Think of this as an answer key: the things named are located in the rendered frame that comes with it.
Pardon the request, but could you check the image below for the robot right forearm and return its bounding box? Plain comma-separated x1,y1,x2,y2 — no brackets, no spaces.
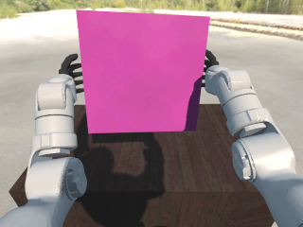
205,65,296,169

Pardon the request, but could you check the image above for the right robot hand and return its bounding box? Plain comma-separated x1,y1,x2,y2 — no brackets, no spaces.
201,50,219,87

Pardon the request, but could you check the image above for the robot left forearm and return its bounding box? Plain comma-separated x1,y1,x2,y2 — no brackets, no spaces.
25,74,78,199

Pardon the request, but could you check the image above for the robot left upper arm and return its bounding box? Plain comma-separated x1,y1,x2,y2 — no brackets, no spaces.
0,156,87,227

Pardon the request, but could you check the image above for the carton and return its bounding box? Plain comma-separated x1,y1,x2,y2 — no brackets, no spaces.
76,9,210,133

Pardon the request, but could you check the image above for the left robot hand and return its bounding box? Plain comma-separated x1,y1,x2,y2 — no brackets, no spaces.
59,53,84,94

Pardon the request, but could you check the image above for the robot right upper arm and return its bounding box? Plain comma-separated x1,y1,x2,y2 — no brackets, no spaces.
231,131,303,227

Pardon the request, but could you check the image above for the pedestal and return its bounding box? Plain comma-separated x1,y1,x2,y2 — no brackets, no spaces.
9,104,275,227

